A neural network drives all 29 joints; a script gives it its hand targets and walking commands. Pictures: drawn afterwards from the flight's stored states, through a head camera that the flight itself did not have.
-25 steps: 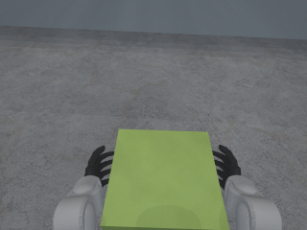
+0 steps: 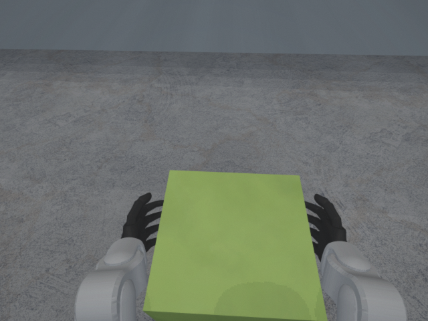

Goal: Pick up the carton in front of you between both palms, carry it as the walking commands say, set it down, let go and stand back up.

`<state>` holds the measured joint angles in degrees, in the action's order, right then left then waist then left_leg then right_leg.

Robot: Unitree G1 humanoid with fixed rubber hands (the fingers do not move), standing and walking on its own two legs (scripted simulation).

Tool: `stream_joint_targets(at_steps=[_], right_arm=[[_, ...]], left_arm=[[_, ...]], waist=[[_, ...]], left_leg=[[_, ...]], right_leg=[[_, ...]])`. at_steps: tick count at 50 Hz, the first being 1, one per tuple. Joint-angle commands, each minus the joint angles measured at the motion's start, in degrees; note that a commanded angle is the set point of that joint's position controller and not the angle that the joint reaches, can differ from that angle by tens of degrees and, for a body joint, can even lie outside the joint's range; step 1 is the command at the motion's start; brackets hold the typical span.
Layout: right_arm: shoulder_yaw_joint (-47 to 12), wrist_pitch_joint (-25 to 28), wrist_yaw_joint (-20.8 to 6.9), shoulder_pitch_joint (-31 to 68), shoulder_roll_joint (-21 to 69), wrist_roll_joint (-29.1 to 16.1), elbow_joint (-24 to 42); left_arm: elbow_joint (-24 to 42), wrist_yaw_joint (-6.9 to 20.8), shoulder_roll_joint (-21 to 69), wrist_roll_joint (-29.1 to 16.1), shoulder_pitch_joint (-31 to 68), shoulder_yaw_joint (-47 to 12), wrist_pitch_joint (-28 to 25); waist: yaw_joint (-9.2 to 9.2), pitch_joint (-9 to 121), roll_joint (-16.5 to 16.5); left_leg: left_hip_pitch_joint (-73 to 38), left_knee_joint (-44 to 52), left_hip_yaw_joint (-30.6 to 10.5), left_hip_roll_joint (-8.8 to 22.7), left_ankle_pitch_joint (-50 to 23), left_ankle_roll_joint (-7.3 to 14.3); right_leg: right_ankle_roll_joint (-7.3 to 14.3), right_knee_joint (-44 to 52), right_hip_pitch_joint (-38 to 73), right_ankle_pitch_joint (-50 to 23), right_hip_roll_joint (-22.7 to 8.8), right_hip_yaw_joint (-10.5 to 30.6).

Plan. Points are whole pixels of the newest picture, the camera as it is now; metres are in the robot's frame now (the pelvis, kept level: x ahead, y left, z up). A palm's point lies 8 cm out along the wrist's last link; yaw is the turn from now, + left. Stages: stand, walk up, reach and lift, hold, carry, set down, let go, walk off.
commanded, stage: carry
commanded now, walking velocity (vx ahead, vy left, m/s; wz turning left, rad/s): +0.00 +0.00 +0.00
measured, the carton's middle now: (229, 260) +0.24 +0.00 +0.02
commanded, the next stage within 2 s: hold in 1.96 s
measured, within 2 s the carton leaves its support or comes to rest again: neither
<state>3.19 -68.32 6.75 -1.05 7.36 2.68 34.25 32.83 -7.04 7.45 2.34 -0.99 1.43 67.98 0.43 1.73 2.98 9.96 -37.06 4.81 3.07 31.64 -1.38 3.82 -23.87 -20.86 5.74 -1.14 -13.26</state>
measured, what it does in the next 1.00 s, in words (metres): steps on the spot: left foot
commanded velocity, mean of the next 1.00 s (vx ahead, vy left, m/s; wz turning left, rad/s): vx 0.00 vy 0.00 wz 0.00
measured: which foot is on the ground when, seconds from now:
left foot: up 0.00-0.04, down 0.06-1.00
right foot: down 0.00-1.00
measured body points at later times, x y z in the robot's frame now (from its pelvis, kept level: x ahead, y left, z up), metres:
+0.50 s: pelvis +0.07 +0.02 -0.01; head +0.07 +0.01 +0.45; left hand +0.35 +0.17 +0.03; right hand +0.35 -0.14 +0.03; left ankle -0.03 +0.12 -0.74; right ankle +0.07 -0.08 -0.74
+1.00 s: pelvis +0.05 +0.02 +0.00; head +0.04 +0.02 +0.45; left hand +0.34 +0.17 +0.03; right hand +0.35 -0.13 +0.03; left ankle -0.03 +0.12 -0.74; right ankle +0.07 -0.08 -0.74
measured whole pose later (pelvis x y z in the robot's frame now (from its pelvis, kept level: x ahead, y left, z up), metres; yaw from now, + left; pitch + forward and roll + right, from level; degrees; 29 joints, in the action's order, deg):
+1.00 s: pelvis +0.05 +0.02 +0.00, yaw +0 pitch +2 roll +0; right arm 9.0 -41.4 1.6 10.4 7.8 12.4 -6.1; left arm -6.0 -1.8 7.7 12.1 9.7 8.1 41.8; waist 0.1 4.2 0.7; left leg 8.4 -28.6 7.6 2.6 22.4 0.1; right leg 1.5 -30.3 -18.8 13.5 -3.7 -11.6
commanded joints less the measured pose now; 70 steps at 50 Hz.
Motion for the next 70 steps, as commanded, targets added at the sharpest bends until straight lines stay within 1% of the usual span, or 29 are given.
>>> stream_joint_targets(at_steps=[1,2,3,4,5,6,7,9,11,14,19,24,30,33,35,38,41,45,48,53,70], right_arm=[[-39.0,0.0,-6.5,19.0,43.3,-15.2,4.1],[-39.1,0.4,-6.9,18.6,43.8,-14.4,2.9],[-39.0,0.9,-7.3,18.3,43.7,-13.6,1.7],[-38.7,1.3,-7.8,18.4,43.4,-13.0,0.5],[-38.1,1.7,-8.2,19.3,42.6,-12.2,-0.9],[-37.3,2.0,-8.6,20.5,41.3,-11.4,-2.5],[-36.3,2.5,-8.9,21.0,39.8,-10.9,-4.8],[-34.1,4.0,-9.4,20.4,37.6,-9.8,-9.0],[-32.2,6.1,-9.6,19.8,36.7,-8.9,-12.1],[-31.4,9.3,-10.3,21.1,37.8,-8.2,-14.9],[-30.5,14.8,-11.6,24.1,39.3,-7.0,-19.1],[-28.0,20.7,-12.8,26.1,39.0,-4.8,-24.9],[-23.2,28.4,-14.1,29.1,38.1,-1.6,-34.6],[-23.1,31.8,-14.8,31.6,39.8,-1.3,-37.9],[-24.0,33.0,-15.4,33.0,42.0,-1.6,-38.8],[-26.5,32.8,-16.3,34.4,46.2,-2.7,-38.3],[-28.8,30.7,-16.8,34.2,48.9,-4.1,-36.2],[-27.3,28.3,-17.1,32.6,48.4,-3.3,-37.1],[-26.4,28.0,-17.3,33.1,48.5,-2.9,-37.7],[-26.7,28.1,-17.6,35.1,49.9,-3.4,-37.7],[-26.7,27.8,-17.9,35.7,50.8,-3.5,-38.2]], left_arm=[[4.7,6.8,43.5,-14.8,17.9,-35.0,-0.5],[3.9,7.4,43.5,-14.4,18.0,-35.0,-0.9],[2.9,8.0,43.2,-13.9,18.1,-35.0,-1.3],[1.9,8.6,42.6,-13.3,18.5,-34.9,-1.7],[0.9,9.1,42.0,-13.0,20.1,-35.0,-2.0],[-1.1,9.5,41.1,-12.4,21.3,-34.8,-2.4],[-3.1,9.7,39.8,-11.7,21.7,-34.0,-3.0],[-6.7,9.9,37.4,-10.2,21.4,-32.0,-4.4],[-9.6,10.0,36.6,-9.0,21.4,-30.5,-6.3],[-12.4,10.6,37.7,-8.1,22.9,-30.1,-9.3],[-16.6,11.9,38.6,-6.6,25.1,-29.1,-14.7],[-22.1,13.0,38.1,-4.5,27.0,-26.7,-20.6],[-31.6,14.3,37.5,-1.6,30.5,-22.3,-28.4],[-34.8,15.0,39.4,-1.5,33.3,-22.3,-31.8],[-35.8,15.6,41.7,-1.9,34.9,-23.3,-33.0],[-35.1,16.5,45.8,-2.9,36.1,-25.6,-32.8],[-32.8,17.0,48.4,-4.2,35.7,-27.7,-30.8],[-33.7,17.2,47.8,-3.3,33.8,-26.0,-28.3],[-34.4,17.4,48.0,-3.1,34.5,-25.3,-28.0],[-34.4,17.8,49.3,-3.8,36.9,-25.7,-28.2],[-35.1,18.1,50.1,-3.7,37.3,-25.4,-28.0]], waist=[[-0.35,20.2,-11.7],[-0.55,20.6,-10.6],[-0.47,20.9,-9.1],[-0.46,19.8,-7.1],[-0.35,17.4,-5.5],[-0.25,15.0,-3.8],[-0.18,13.7,-3.3],[-0.19,14.1,-2.7],[-0.22,15.7,-1.6],[-0.34,16.8,-1.3],[-0.46,17.6,-1.3],[-0.54,18.1,-1.6],[-0.54,17.8,-1.8],[-0.51,17.7,-1.9],[-0.49,17.9,-2.1],[-0.47,18.3,-2.3],[-0.44,18.6,-2.4],[-0.38,17.8,-2.4],[-0.37,16.4,-2.5],[-0.35,15.3,-2.6],[-0.30,15.9,-2.8]], left_leg=[[2.3,11.4,-0.8,0.5,-5.7,1.0],[-0.7,14.8,0.1,0.7,-13.0,0.6],[-3.1,16.4,0.1,1.5,-17.9,0.2],[-2.9,16.7,-1.1,3.5,-20.5,0.0],[-0.5,16.3,-2.4,5.0,-21.6,-0.1],[-0.3,15.2,-2.2,6.1,-25.2,-0.3],[-0.2,14.5,-1.9,6.5,-27.7,-0.2],[0.2,12.9,-1.6,6.4,-34.5,0.3],[-1.0,10.9,-1.4,6.4,-41.2,0.6],[-2.2,9.6,-1.3,6.4,-45.9,0.7],[-3.3,8.9,-1.4,6.6,-49.5,1.0],[-3.7,8.9,-1.4,6.6,-48.7,1.2],[-3.7,9.5,-1.1,6.4,-45.2,1.6],[-3.6,10.0,-1.0,6.3,-43.0,1.7],[-3.4,10.2,-1.1,6.2,-41.5,1.8],[-3.3,10.5,-1.1,6.1,-39.6,1.9],[-3.0,10.6,-1.3,6.0,-38.0,2.0],[-2.1,10.9,-1.4,6.0,-35.6,2.1],[-1.0,11.7,-1.6,5.9,-32.6,2.2],[0.2,12.8,-1.9,5.7,-28.6,2.5],[1.6,13.3,-2.2,5.6,-25.5,2.9]], right_leg=[[2.4,5.6,23.9,-25.3,-14.8,14.4],[1.5,5.2,22.2,-20.7,-13.7,12.4],[0.6,4.9,20.2,-15.6,-12.4,11.0],[-0.5,4.7,18.5,-11.0,-11.4,9.7],[-1.2,3.4,17.8,-10.5,-10.1,8.6],[-1.3,1.8,16.2,-14.6,-9.6,8.4],[-1.3,0.2,15.5,-18.4,-9.2,8.4],[-1.3,-3.4,16.1,-24.9,-9.1,8.2],[-1.1,-5.9,16.0,-28.6,-9.1,7.9],[-1.3,-7.7,14.8,-28.5,-8.6,7.5],[-1.7,-8.8,13.8,-24.7,-8.0,7.2],[-1.6,-8.8,14.0,-22.7,-8.0,7.3],[-1.6,-8.0,14.0,-21.2,-8.1,7.4],[-1.6,-7.5,14.2,-20.5,-8.2,7.5],[-1.6,-7.2,14.4,-20.2,-8.3,7.5],[-1.5,-6.8,14.6,-19.6,-8.4,7.7],[-1.5,-6.4,14.7,-18.7,-8.6,7.8],[-1.6,-5.8,14.0,-16.9,-8.8,8.0],[-1.7,-5.0,13.2,-14.5,-8.8,8.2],[-1.8,-3.9,12.5,-11.2,-8.8,8.6],[-2.1,-2.9,12.2,-8.6,-8.8,8.8]])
